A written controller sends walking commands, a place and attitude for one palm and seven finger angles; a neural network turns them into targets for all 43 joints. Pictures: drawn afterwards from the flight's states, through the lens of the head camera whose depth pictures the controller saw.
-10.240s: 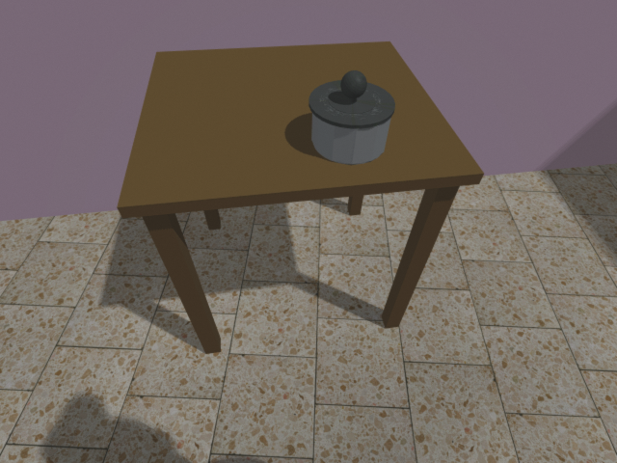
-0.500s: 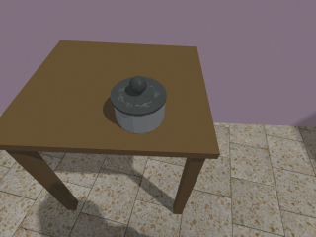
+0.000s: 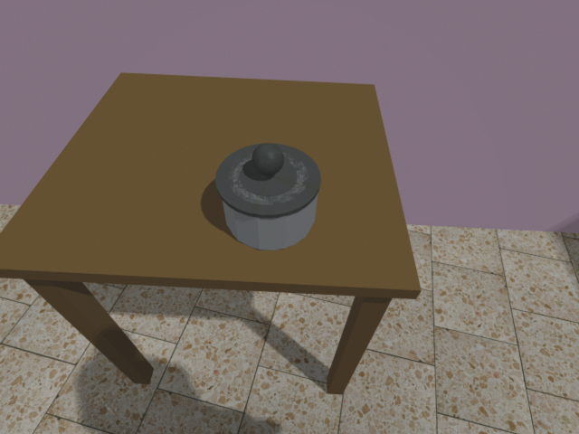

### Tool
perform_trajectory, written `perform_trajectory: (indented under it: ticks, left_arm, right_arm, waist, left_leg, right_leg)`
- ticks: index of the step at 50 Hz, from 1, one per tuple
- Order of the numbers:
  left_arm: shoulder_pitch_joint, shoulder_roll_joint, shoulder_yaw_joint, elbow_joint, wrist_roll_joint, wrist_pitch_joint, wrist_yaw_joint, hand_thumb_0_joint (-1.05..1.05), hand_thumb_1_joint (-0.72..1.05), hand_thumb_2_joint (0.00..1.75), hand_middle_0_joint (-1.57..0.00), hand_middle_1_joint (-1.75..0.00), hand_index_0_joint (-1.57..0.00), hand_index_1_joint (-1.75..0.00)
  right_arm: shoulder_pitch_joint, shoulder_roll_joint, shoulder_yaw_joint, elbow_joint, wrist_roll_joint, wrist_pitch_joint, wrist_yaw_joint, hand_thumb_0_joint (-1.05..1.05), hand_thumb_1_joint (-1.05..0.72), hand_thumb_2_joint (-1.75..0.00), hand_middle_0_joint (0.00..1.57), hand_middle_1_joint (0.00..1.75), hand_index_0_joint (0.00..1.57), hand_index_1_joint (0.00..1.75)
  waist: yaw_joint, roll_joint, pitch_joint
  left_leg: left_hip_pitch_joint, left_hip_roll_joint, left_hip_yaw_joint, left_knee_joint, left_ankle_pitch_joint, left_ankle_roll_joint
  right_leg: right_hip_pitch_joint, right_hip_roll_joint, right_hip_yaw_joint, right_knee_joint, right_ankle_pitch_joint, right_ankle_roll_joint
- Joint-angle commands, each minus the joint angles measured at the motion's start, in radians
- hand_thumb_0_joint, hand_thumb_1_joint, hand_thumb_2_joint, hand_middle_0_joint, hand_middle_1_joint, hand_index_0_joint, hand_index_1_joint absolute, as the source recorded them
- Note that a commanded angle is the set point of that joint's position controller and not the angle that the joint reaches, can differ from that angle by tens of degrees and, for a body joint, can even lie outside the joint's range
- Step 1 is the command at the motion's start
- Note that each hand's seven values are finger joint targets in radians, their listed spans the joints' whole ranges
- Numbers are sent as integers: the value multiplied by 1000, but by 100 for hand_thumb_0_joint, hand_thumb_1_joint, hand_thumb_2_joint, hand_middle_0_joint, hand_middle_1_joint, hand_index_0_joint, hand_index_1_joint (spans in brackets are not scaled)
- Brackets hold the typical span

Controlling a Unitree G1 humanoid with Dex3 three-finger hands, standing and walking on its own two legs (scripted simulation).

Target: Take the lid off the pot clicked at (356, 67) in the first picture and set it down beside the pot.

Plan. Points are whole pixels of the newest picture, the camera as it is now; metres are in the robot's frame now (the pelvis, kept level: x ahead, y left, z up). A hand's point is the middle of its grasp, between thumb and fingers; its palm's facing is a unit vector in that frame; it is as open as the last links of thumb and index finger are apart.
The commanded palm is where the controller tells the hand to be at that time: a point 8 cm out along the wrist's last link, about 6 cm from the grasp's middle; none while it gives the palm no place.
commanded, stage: look again from close up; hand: left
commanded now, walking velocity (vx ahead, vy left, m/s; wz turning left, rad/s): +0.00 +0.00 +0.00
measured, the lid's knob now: (268, 159) +0.50 +0.07 +0.10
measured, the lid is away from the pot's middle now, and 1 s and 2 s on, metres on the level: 0.01 0.01 0.01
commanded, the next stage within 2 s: lift the closed hand beside the body in 0.70 s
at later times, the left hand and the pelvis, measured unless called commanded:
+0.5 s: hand out of the picture +0.00 +0.17 -0.18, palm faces +0.03 -0.98 -0.17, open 7.4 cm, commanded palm none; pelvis +0.00 +0.01 +0.00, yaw +0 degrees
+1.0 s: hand out of the picture +0.12 +0.21 -0.08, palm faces +0.10 -0.94 -0.33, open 6.6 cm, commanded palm +0.07 +0.24 -0.04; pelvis -0.02 +0.02 +0.00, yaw +1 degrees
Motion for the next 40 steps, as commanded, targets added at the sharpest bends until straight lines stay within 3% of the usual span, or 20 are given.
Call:
perform_trajectory:
  ticks: [1, 3, 7, 12, 13, 23, 26, 28, 35, 39, 40]
  left_arm:
    - [60, 90, 22, -30, -2, -21, 10, 0, 90, 90, -20, -30, -20, -30]
    - [67, 97, 22, -28, -3, -22, 9, 0, 90, 90, -20, -30, -20, -30]
    - [71, 88, 21, -19, -2, -22, 10, 0, 90, 90, -20, -30, -20, -30]
    - [81, 83, 19, -11, -1, -21, 10, 0, 90, 90, -20, -30, -20, -30]
    - [80, 87, 19, -9, -2, -21, 9, 0, 90, 90, -20, -30, -20, -30]
    - [90, 82, 16, 1, -2, -22, 9, 0, 90, 90, -20, -30, -20, -30]
    - [93, 76, 16, 4, -1, -21, 10, 0, 90, 90, -20, -30, -20, -30]
    - [95, 82, 16, 6, -1, -22, 8, 0, 90, 90, -20, -30, -20, -30]
    - [101, 70, 12, 13, -1, -22, 9, 0, 90, 90, -20, -30, -20, -30]
    - [106, 67, 11, 19, -1, -22, 9, 0, 90, 90, -20, -30, -20, -30]
    - [141, 83, 10, 49, 25, -60, 50, 0, 90, 90, -20, -30, -20, -30]
  right_arm:
    - [49, -100, -17, -32, 0, -16, -7, 0, -90, -90, 20, 30, 20, 30]
    - [51, -98, -17, -32, 0, -18, -6, 0, -90, -90, 20, 30, 20, 30]
    - [54, -98, -16, -24, 1, -21, -7, 0, -90, -90, 20, 30, 20, 30]
    - [59, -94, -14, -20, 1, -21, -7, 0, -90, -90, 20, 30, 20, 30]
    - [55, -91, -15, -19, 1, -20, -7, 0, -90, -90, 20, 30, 20, 30]
    - [65, -83, -13, -8, 2, -20, -6, 0, -90, -90, 20, 30, 20, 30]
    - [75, -79, -12, -2, 2, -22, -6, 0, -90, -90, 20, 30, 20, 30]
    - [74, -78, -12, -2, 4, -21, -5, 0, -90, -90, 20, 30, 20, 30]
    - [80, -74, -12, 7, 4, -21, -5, 0, -90, -90, 20, 30, 20, 30]
    - [85, -72, -12, 9, 4, -21, -5, 0, -90, -90, 20, 30, 20, 30]
    - [10, -105, -6, -57, 5, -29, 4, 0, -90, -90, 20, 30, 20, 30]
  waist:
    - [-1, 12, 12]
    - [3, -8, -4]
    - [1, 22, -5]
    - [3, 14, 8]
    - [6, -11, 15]
    - [7, -11, 32]
    - [5, 18, 33]
    - [7, -16, 29]
    - [5, 15, 40]
    - [5, -2, 42]
    - [12, 52, 80]
  left_leg:
    - [25, 150, -123, -35, 321, 6]
    - [31, 152, -127, -32, 342, 10]
    - [40, 150, -124, -36, 349, 8]
    - [34, 149, -127, -39, 340, 11]
    - [25, 152, -128, -37, 333, 13]
    - [10, 148, -126, -45, 290, 12]
    - [11, 146, -126, -51, 280, 12]
    - [2, 147, -126, -48, 271, 14]
    - [-3, 142, -127, -53, 246, 13]
    - [-5, 143, -126, -55, 235, 13]
    - [-81, 128, -81, 146, 454, -20]
  right_leg:
    - [-47, -144, 114, -49, 300, -11]
    - [-33, -144, 108, -47, 316, -11]
    - [-38, -147, 109, -45, 305, -12]
    - [-45, -145, 105, -49, 287, -10]
    - [-42, -142, 101, -52, 289, -10]
    - [-47, -145, 104, -60, 274, -10]
    - [-54, -146, 109, -61, 251, -9]
    - [-41, -144, 105, -66, 258, -8]
    - [-56, -145, 111, -68, 234, -9]
    - [-59, -144, 105, -70, 221, -7]
    - [-105, -179, 136, -22, 660, 27]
